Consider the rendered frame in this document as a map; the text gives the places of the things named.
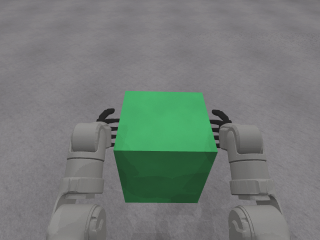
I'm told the robot left forearm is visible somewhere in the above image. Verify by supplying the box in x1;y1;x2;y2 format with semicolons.
46;121;112;240

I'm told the carton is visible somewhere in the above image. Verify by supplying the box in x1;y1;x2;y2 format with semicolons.
113;91;218;203

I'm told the left robot upper arm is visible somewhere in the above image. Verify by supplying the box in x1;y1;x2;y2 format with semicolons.
47;204;107;240

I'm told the right robot upper arm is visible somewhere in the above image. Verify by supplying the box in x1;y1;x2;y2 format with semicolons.
228;205;291;240

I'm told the robot right hand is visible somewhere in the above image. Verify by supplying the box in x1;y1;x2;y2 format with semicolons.
209;109;232;148

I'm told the robot right forearm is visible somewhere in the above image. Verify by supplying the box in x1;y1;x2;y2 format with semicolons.
219;123;291;240

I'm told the robot left hand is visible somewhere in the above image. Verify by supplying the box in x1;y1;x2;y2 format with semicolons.
96;108;120;147

